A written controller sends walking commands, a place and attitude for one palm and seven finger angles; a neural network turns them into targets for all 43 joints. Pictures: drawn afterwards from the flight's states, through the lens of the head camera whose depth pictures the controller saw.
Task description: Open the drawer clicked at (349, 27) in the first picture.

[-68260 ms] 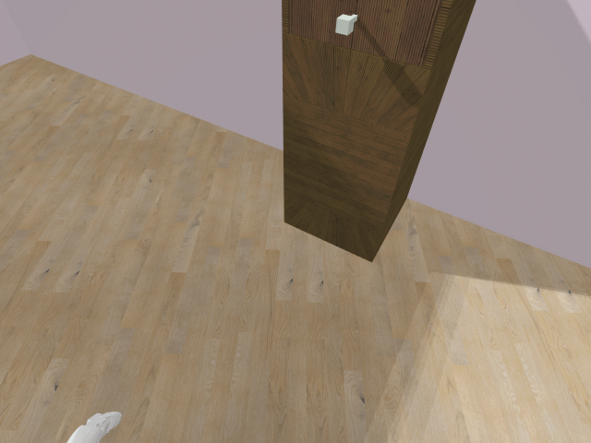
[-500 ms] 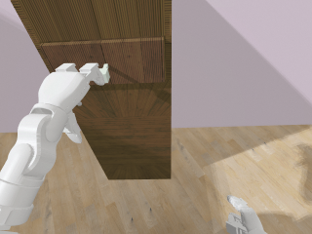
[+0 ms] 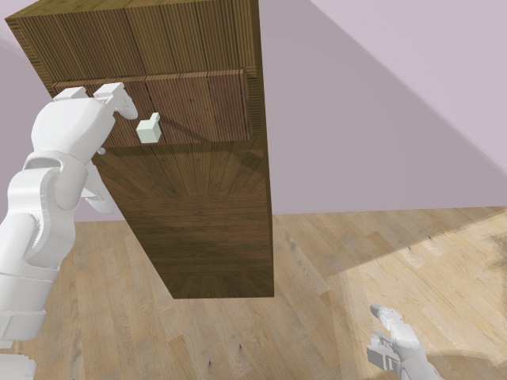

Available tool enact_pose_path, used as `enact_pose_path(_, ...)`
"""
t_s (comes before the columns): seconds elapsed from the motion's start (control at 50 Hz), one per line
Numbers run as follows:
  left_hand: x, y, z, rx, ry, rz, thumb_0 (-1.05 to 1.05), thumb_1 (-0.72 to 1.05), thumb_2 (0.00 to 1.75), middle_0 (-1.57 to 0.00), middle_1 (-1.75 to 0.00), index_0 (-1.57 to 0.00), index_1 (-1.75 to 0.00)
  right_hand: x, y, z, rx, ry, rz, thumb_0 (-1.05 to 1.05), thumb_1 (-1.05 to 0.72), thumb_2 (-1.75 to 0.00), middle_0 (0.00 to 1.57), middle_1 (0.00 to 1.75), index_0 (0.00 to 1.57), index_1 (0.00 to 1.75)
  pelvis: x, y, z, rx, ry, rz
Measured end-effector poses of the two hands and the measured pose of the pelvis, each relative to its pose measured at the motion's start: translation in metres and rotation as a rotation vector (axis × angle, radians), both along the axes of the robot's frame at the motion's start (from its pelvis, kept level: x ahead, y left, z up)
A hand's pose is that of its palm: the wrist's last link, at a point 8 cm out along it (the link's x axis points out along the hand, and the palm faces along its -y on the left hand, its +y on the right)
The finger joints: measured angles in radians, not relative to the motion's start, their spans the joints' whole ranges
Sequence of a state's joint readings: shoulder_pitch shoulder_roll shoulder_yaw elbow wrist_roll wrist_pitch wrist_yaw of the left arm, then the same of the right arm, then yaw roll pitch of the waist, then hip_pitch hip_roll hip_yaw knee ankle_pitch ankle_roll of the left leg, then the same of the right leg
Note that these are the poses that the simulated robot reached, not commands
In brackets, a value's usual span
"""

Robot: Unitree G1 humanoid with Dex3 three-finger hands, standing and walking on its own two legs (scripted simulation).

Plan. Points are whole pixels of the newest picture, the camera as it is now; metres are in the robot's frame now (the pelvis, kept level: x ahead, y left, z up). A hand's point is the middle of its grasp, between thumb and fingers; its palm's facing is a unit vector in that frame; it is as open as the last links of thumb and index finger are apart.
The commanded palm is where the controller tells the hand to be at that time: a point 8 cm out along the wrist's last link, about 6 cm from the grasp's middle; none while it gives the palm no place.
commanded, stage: move the hooked fingers above the handle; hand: left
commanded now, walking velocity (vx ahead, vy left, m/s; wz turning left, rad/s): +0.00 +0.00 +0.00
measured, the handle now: (151, 126) +0.53 +0.29 +0.14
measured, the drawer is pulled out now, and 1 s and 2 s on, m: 0.02 0.02 0.00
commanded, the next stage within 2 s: none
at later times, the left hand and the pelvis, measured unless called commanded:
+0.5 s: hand (96, 113) +0.41 +0.30 +0.24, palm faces +0.24 -0.01 -0.97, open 13.8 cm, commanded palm +0.36 +0.29 +0.27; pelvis +0.02 +0.00 +0.00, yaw +0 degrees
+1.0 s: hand (98, 104) +0.46 +0.34 +0.23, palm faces +0.10 +0.05 -0.99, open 13.8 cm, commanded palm +0.44 +0.30 +0.27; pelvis +0.03 +0.03 +0.00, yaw +0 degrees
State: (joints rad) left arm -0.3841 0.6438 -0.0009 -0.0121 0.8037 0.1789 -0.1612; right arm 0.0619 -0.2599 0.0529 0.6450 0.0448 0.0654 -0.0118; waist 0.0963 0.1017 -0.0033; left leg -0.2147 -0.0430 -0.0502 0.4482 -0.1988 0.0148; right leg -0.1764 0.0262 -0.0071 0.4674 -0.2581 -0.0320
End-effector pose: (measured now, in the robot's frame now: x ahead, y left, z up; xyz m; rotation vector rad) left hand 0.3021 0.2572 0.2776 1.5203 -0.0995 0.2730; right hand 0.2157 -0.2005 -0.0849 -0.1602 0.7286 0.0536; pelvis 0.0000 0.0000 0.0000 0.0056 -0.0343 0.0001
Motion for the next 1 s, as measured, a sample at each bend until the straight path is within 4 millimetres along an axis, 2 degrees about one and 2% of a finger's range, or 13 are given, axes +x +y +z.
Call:
enact_pose_path(0.06, 0.008, 0.024, 0.007, -0.022, 0.017, 0.133, 0.01, -0.49, 0.30, -0.32, -1.20, -0.32, -1.20, 0.000, -0.010, -0.003, -0.007, 0.018, -0.008, 0.01, -0.90, -0.89, 0.20, 0.30, 0.20, 0.30, 0.002, -0.005, 0.000, 0.001, 0.012, 0.003)
enact_pose_path(0.14, 0.018, 0.037, -0.012, -0.025, 0.166, 0.233, 0.00, -0.49, 0.30, -0.31, -1.20, -0.31, -1.20, -0.004, -0.024, -0.008, -0.029, 0.045, -0.026, 0.01, -0.90, -0.89, 0.20, 0.30, 0.20, 0.30, 0.005, -0.009, -0.001, 0.001, 0.028, 0.015)
enact_pose_path(0.26, 0.037, -0.005, -0.052, 0.013, 0.322, -0.024, 0.00, -0.49, 0.30, -0.31, -1.20, -0.31, -1.20, -0.015, -0.041, -0.013, -0.102, 0.080, -0.061, 0.01, -0.90, -0.89, 0.20, 0.30, 0.20, 0.30, 0.011, -0.010, -0.002, 0.000, 0.037, 0.024)
enact_pose_path(0.34, 0.048, -0.023, -0.037, 0.029, 0.194, -0.194, 0.00, -0.48, 0.30, -0.32, -1.20, -0.32, -1.20, -0.023, -0.046, -0.014, -0.115, 0.095, -0.105, 0.01, -0.90, -0.89, 0.20, 0.30, 0.20, 0.30, 0.017, -0.008, -0.002, -0.004, 0.045, 0.014)
enact_pose_path(0.4, 0.061, -0.008, -0.011, 0.010, 0.052, -0.149, 0.01, -0.48, 0.30, -0.32, -1.20, -0.32, -1.20, -0.030, -0.046, -0.018, -0.096, 0.129, -0.131, 0.01, -0.90, -0.89, 0.19, 0.30, 0.20, 0.30, 0.020, -0.005, -0.002, -0.007, 0.055, 0.005)
enact_pose_path(0.48, 0.076, 0.033, 0.012, -0.015, -0.017, 0.072, 0.01, -0.49, 0.30, -0.32, -1.20, -0.32, -1.20, -0.039, -0.040, -0.029, -0.063, 0.196, -0.133, 0.01, -0.90, -0.89, 0.19, 0.30, 0.20, 0.30, 0.021, 0.000, -0.002, -0.006, 0.082, -0.006)
enact_pose_path(0.58, 0.081, 0.057, -0.012, -0.007, 0.172, 0.240, 0.00, -0.48, 0.30, -0.31, -1.20, -0.31, -1.20, -0.040, -0.031, -0.036, -0.036, 0.240, -0.129, 0.01, -0.90, -0.89, 0.20, 0.30, 0.20, 0.30, 0.025, 0.010, -0.002, -0.003, 0.104, -0.003)
enact_pose_path(0.7, 0.084, 0.010, -0.059, 0.003, 0.318, -0.058, 0.00, -0.48, 0.30, -0.31, -1.20, -0.31, -1.20, -0.025, -0.016, -0.025, -0.077, 0.192, -0.116, 0.01, -0.90, -0.89, 0.20, 0.30, 0.20, 0.30, 0.028, 0.020, -0.002, -0.007, 0.094, 0.015)
enact_pose_path(0.76, 0.087, -0.016, -0.053, 0.025, 0.222, -0.227, 0.00, -0.48, 0.30, -0.32, -1.20, -0.32, -1.20, -0.018, -0.009, -0.018, -0.086, 0.150, -0.115, 0.01, -0.90, -0.89, 0.20, 0.30, 0.20, 0.30, 0.029, 0.024, -0.003, -0.012, 0.092, 0.015)
enact_pose_path(0.8, 0.095, -0.018, -0.038, 0.032, 0.125, -0.256, 0.00, -0.48, 0.30, -0.32, -1.20, -0.32, -1.20, -0.016, -0.004, -0.016, -0.079, 0.140, -0.112, 0.01, -0.90, -0.89, 0.20, 0.30, 0.20, 0.30, 0.028, 0.026, -0.003, -0.015, 0.096, 0.013)
enact_pose_path(0.86, 0.114, 0.000, -0.011, 0.014, 0.008, -0.161, 0.01, -0.49, 0.30, -0.32, -1.20, -0.32, -1.20, -0.020, 0.003, -0.020, -0.060, 0.168, -0.105, 0.01, -0.90, -0.89, 0.20, 0.30, 0.20, 0.30, 0.025, 0.028, -0.002, -0.017, 0.107, 0.006)
enact_pose_path(0.92, 0.131, 0.033, 0.007, 0.004, -0.006, 0.027, 0.01, -0.49, 0.30, -0.32, -1.20, -0.32, -1.20, -0.030, 0.006, -0.027, -0.041, 0.223, -0.109, 0.01, -0.90, -0.89, 0.20, 0.30, 0.20, 0.30, 0.024, 0.029, -0.001, -0.015, 0.128, -0.007)
enact_pose_path(1.0, 0.138, 0.068, 0.001, 0.028, 0.140, 0.263, 0.01, -0.48, 0.30, -0.31, -1.20, -0.31, -1.20, -0.049, 0.003, -0.037, -0.021, 0.305, -0.133, 0.01, -0.90, -0.89, 0.20, 0.30, 0.21, 0.30, 0.028, 0.030, 0.000, -0.012, 0.153, -0.007)
